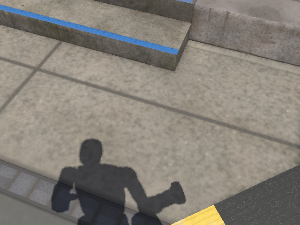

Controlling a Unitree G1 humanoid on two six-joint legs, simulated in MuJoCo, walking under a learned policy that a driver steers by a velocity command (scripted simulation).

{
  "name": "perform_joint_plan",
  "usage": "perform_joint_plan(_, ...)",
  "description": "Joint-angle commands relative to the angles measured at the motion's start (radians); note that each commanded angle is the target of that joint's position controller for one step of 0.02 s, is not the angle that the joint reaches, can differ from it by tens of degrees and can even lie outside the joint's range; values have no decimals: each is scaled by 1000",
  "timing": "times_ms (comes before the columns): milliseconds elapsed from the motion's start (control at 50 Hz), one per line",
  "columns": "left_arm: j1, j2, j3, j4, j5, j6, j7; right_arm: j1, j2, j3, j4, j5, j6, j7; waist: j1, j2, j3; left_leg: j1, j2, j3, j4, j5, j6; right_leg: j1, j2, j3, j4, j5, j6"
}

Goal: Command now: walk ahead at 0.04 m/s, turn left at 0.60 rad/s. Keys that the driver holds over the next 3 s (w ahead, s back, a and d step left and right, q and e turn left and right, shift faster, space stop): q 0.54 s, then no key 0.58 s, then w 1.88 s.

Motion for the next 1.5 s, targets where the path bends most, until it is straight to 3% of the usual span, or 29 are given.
perform_joint_plan(20, 60, 68, 17, -44, -5, -4, -8, -50, -142, -45, -78, 0, -3, -18, 28, 163, -171, 73, 206, -311, -162, -187, 181, 116, 18, 9, -90, 30, 10)
perform_joint_plan(100, 117, 61, 25, -29, -15, -10, -28, -39, -133, -45, -69, 14, 19, -25, 47, 169, -155, 34, 156, -366, -63, -251, 134, 258, 26, -6, -385, 124, -26)
perform_joint_plan(120, 130, 82, 38, -11, -1, -9, -30, 14, -118, -45, -55, 24, 23, -26, 23, 90, -152, -26, 76, -316, -4, -316, 84, 348, 22, -29, -439, 181, -39)
perform_joint_plan(160, 167, 161, 61, -15, 21, 11, -25, 91, -56, -33, -24, 26, 21, -23, 24, -195, -151, -289, -128, -90, 486, -515, -23, 522, -294, 204, -474, 342, -149)
perform_joint_plan(180, 96, 219, 74, -45, 47, 6, -23, 44, -119, -53, -65, 24, 10, -13, -6, -278, -132, -356, -60, -44, 658, -452, -54, 394, -445, 405, -564, 271, -253)
perform_joint_plan(200, 2, 141, 53, -98, 50, 2, -10, 36, -180, -68, -35, 12, 17, -18, -10, -120, -98, -339, -13, -88, 813, -378, -76, 335, -391, 326, -559, 163, -251)
perform_joint_plan(240, -86, 64, 21, -126, 24, 1, 11, 80, -145, -53, -10, 7, 46, -25, -39, -135, -61, -300, -16, -30, 985, -293, -124, 268, -273, 135, -537, 236, -211)
perform_joint_plan(380, 74, 113, 30, -118, 22, 28, 56, -50, -73, -9, -87, 17, 44, 8, 64, -138, -115, -279, 56, 31, 630, -184, -189, 515, -279, 16, -473, 268, -248)
perform_joint_plan(520, 17, 165, 69, -102, -20, 26, 31, 84, -79, -16, -49, 25, 54, 46, 1, -171, -116, 182, 102, 187, 47, -244, -74, 316, -283, -92, -419, 181, -204)
perform_joint_plan(560, 74, 89, 56, -82, -4, 27, 23, 211, -126, -41, 29, 19, 49, 34, -15, 81, -120, 448, 74, 120, -71, -71, -17, 103, -167, -222, -142, 41, -103)
perform_joint_plan(580, 28, 34, 36, -129, 35, 34, 7, 249, -202, -59, 20, 24, 44, 24, -18, 319, -114, 591, 278, -194, -61, 115, 74, -213, -68, -258, 160, -352, -16)
perform_joint_plan(600, -81, 58, 40, -185, 1, 30, 9, 181, -249, -58, -36, -31, 20, 29, -63, 326, -173, 425, 438, -475, -191, -76, 249, -289, -23, -91, 324, -351, -3)
perform_joint_plan(620, -136, 105, 52, -178, -21, 31, 15, 77, -195, -35, -65, -47, -2, 30, -50, 175, -103, 347, 431, -431, -256, -260, 230, -291, -42, -50, 418, -253, -18)
perform_joint_plan(720, 64, 94, 55, -79, 5, 39, 21, -80, -57, 29, -56, -25, -35, -4, 65, 154, -138, 190, 241, -120, -134, -24, 119, -67, -21, -77, 478, 90, 32)
perform_joint_plan(820, 12, 24, 11, -114, -1, 46, 5, -49, -67, 31, -36, -26, -14, -6, 25, 170, -130, 236, 249, -141, -106, -105, 140, 38, -43, -88, 79, -13, 28)
perform_joint_plan(900, 124, 27, 15, -65, -6, 39, -16, -33, -52, 27, 3, -4, -3, -2, 34, 163, -86, 129, 247, -183, -65, -222, 146, 274, -23, -157, -248, -58, -14)
perform_joint_plan(940, 209, 1, -1, -8, 27, 29, -28, 38, 17, 37, 51, 2, -7, -6, 27, 42, -67, 39, 132, -75, 117, -276, 53, 407, -45, -81, -413, 95, -52)
perform_joint_plan(960, 233, 31, -11, -24, 45, 19, -32, 92, 61, 42, 64, -16, -6, -4, -17, -134, -97, -61, 48, 9, 361, -470, -37, 427, -221, 139, -416, 291, -119)
perform_joint_plan(980, 121, 93, 6, -42, 48, 7, -30, 40, -26, 20, 17, 11, -6, -6, -21, -272, -21, -4, 89, 1, 337, -473, -78, 149, -388, 368, -581, 80, -312)
perform_joint_plan(1020, -56, 20, -15, -83, 51, -14, 1, -63, -51, 8, 29, 11, -4, -13, -22, -186, 71, 111, 120, 7, 399, -272, -95, 8, -287, 254, -636, -143, -259)
perform_joint_plan(1100, 74, -11, -26, -6, 15, -19, 7, -8, 47, 29, 108, -18, -8, 5, -8, -84, 10, 270, 99, 69, 32, -121, -91, 141, -133, 24, -494, 20, -147)
perform_joint_plan(1140, 190, 0, -19, 24, 14, -31, -1, 22, -17, 20, 124, -22, -13, 8, 51, 15, -60, 305, 126, 10, 7, 54, -71, 222, -81, -7, -432, 18, -112)
perform_joint_plan(1160, 221, 27, -6, 28, 5, -27, 0, 51, -47, 4, 160, 0, -13, 12, 72, 70, -68, 237, 85, 38, 40, -222, -29, 257, -36, -61, -423, -109, -113)
perform_joint_plan(1200, 160, 48, 6, 14, -13, -14, 13, 65, -23, 6, 170, 8, -25, 12, 49, 22, 23, 78, 80, 28, 0, -536, 19, 246, -69, -24, -414, -365, -144)
perform_joint_plan(1320, 131, 27, 10, 10, -31, -46, 0, 156, 0, 8, 210, 19, -103, 21, 2, -41, 73, 116, 96, 35, 30, -434, 62, 181, -164, 108, -466, -376, -220)
perform_joint_plan(1360, 45, -34, -9, -28, -37, -65, -11, 304, -59, -8, 259, 24, -117, 22, -49, 128, 74, 322, 197, -218, -156, -539, 142, -28, -5, -106, -179, -183, -134)
perform_joint_plan(1380, 15, -37, -12, -50, -40, -85, -11, 392, -134, -27, 268, 18, -124, 31, -87, 274, 55, 468, 346, -537, -297, -501, 253, -186, 58, -148, 65, -87, -104)
perform_joint_plan(1420, -34, 14, 0, -71, -55, -111, -18, 425, -110, -15, 265, -5, -144, 33, -94, 187, 60, 665, 454, -666, -283, -247, 316, -504, 7, -14, 429, -222, -121)
perform_joint_plan(1500, -39, -38, -18, -75, -37, -105, -58, 429, 19, 35, 292, -7, -101, 25, -50, 86, 38, 651, 366, -341, -286, -23, 208, -616, -74, -58, 642, -96, -123)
